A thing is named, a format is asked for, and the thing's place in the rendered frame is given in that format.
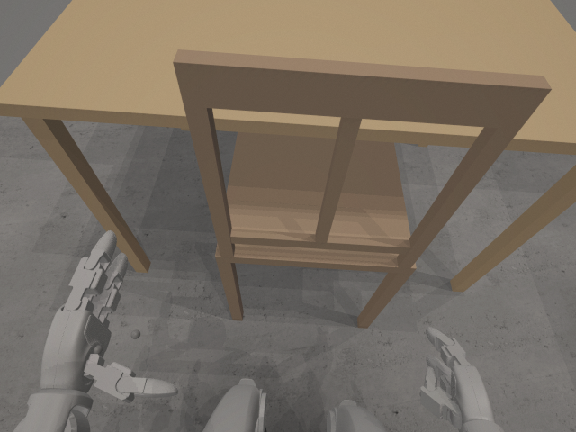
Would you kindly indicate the chair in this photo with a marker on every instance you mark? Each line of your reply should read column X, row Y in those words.
column 337, row 203

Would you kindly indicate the robot left forearm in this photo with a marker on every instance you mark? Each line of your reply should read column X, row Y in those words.
column 57, row 410

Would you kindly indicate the robot left hand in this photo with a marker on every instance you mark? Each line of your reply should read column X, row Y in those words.
column 79, row 325

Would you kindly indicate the table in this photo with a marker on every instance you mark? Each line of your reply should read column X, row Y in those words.
column 111, row 61

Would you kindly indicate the left robot shin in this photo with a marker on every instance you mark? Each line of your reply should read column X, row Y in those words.
column 247, row 382

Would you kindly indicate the robot right hand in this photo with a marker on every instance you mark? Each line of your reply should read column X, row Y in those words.
column 463, row 395

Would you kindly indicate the left robot thigh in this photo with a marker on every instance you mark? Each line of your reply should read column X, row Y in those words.
column 241, row 409

